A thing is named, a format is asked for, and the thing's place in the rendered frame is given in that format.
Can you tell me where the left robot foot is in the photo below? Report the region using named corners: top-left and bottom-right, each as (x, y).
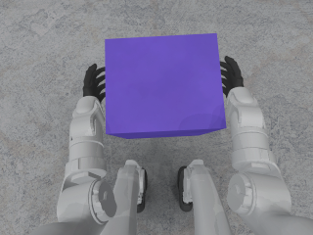
top-left (137, 168), bottom-right (148, 213)

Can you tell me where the left robot forearm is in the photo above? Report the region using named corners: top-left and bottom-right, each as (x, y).
top-left (57, 96), bottom-right (108, 218)

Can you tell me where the robot right hand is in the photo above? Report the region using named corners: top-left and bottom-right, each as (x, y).
top-left (219, 56), bottom-right (244, 98)

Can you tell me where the right robot forearm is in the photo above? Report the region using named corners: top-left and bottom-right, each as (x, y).
top-left (225, 86), bottom-right (291, 196)

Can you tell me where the robot left upper arm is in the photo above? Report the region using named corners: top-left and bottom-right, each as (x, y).
top-left (28, 179), bottom-right (117, 235)

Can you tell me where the carton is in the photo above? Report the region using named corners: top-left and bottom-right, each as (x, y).
top-left (105, 33), bottom-right (227, 139)

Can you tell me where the robot left hand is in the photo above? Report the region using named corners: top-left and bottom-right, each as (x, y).
top-left (82, 64), bottom-right (106, 104)

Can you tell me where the robot right upper arm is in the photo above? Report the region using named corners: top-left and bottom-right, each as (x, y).
top-left (226, 171), bottom-right (313, 235)

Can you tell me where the left robot shin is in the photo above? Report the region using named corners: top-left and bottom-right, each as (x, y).
top-left (117, 160), bottom-right (143, 204)

